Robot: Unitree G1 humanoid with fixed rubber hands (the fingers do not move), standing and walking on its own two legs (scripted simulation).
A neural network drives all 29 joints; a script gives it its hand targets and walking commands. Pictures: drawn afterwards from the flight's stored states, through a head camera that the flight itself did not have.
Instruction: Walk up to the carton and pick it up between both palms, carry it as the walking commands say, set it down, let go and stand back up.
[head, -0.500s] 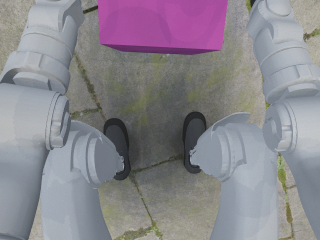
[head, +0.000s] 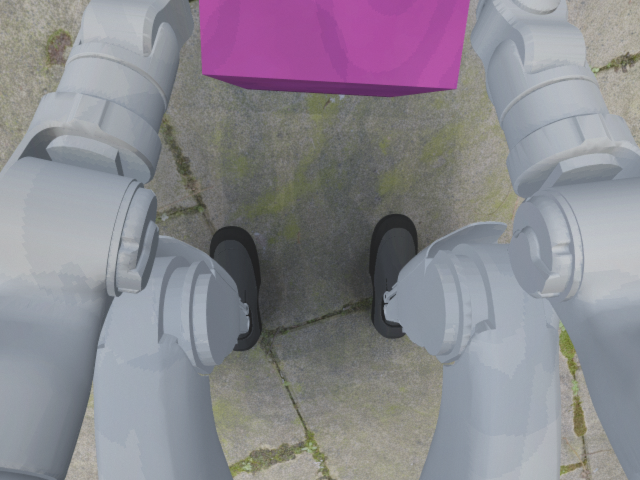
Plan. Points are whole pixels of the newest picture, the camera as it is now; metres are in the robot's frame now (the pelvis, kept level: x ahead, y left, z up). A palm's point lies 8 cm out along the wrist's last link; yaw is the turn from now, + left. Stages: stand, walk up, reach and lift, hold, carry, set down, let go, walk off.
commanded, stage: reach and lift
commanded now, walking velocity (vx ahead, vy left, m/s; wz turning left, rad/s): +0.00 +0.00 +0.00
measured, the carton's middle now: out of the picture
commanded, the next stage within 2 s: none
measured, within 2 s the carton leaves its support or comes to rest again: leaves its support in 0.62 s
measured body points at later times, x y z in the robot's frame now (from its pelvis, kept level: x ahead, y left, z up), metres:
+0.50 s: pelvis +0.01 +0.01 -0.02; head +0.38 +0.00 +0.23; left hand +0.58 +0.12 -0.20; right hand +0.56 -0.18 -0.19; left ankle +0.12 +0.13 -0.35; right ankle +0.12 -0.12 -0.35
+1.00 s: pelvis +0.01 +0.00 +0.01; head +0.36 -0.02 +0.29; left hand +0.58 +0.11 -0.13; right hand +0.55 -0.18 -0.13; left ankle +0.12 +0.13 -0.35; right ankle +0.12 -0.13 -0.35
